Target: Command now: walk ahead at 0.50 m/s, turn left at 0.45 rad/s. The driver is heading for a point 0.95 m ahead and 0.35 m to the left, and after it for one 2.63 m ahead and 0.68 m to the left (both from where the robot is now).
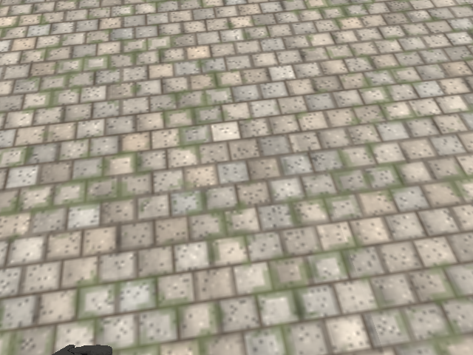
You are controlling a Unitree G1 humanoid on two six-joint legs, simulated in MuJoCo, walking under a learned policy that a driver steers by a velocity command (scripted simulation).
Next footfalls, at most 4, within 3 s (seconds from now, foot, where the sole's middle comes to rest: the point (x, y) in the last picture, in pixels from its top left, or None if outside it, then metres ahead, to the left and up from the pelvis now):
0.42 left None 0.35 0.18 -0.77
0.94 right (201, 274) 0.70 0.12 -0.77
1.44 left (85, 254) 0.79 0.48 -0.77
1.94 right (150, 211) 0.94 0.29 -0.77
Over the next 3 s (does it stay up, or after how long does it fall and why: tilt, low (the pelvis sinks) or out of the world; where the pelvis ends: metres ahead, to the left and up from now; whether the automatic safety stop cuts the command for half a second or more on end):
stays up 0.89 0.38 0.02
